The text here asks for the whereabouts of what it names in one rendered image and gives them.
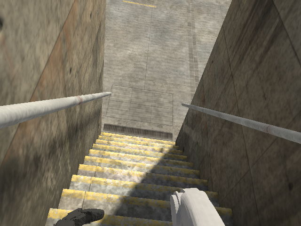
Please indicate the stairs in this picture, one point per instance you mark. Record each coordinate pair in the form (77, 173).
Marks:
(132, 179)

